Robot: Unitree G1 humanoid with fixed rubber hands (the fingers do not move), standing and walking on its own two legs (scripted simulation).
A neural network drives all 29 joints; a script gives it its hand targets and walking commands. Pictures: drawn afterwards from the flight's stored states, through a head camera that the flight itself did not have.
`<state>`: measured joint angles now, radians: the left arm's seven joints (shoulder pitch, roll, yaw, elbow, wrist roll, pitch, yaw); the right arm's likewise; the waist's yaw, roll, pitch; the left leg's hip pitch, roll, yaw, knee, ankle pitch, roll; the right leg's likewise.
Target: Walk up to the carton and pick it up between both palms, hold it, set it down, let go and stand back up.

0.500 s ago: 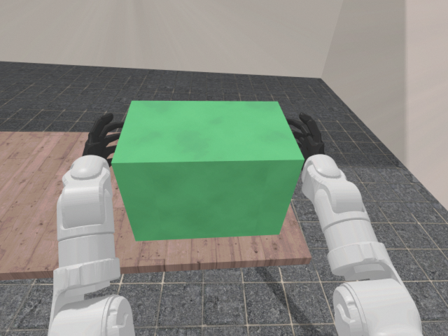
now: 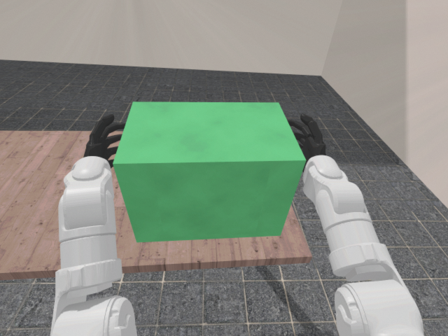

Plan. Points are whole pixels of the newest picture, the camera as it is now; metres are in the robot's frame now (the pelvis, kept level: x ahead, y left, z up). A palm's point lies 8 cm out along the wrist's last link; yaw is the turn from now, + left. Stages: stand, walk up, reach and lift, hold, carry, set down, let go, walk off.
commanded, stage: hold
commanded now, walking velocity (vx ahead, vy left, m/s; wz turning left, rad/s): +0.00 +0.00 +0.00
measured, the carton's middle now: (209, 171) +0.38 +0.02 +0.16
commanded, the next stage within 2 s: none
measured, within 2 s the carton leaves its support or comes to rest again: neither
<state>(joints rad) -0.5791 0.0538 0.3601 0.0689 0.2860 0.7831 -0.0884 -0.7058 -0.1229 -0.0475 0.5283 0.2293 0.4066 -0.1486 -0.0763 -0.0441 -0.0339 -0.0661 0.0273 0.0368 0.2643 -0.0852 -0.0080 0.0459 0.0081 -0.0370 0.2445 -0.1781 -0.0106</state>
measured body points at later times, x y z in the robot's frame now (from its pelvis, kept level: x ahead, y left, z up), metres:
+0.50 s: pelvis +0.00 +0.00 +0.00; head -0.05 +0.02 +0.45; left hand +0.36 +0.20 +0.21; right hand +0.38 -0.16 +0.20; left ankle +0.05 +0.12 -0.75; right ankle -0.02 -0.11 -0.75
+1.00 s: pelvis +0.00 +0.00 +0.00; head -0.06 +0.02 +0.45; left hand +0.36 +0.21 +0.21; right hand +0.38 -0.16 +0.21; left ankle +0.05 +0.12 -0.75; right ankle -0.02 -0.11 -0.75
